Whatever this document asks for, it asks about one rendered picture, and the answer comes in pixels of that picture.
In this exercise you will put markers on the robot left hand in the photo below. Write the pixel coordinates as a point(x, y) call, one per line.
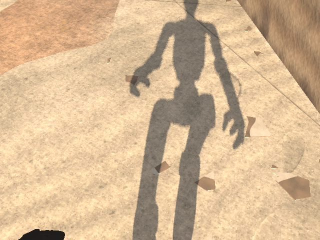
point(36, 234)

